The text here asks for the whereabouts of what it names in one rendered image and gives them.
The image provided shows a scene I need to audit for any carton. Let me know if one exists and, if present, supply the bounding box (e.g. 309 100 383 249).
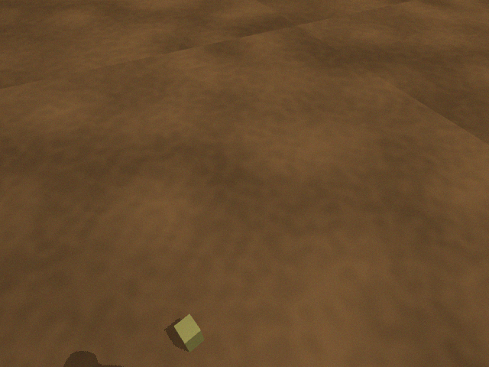
174 314 204 352

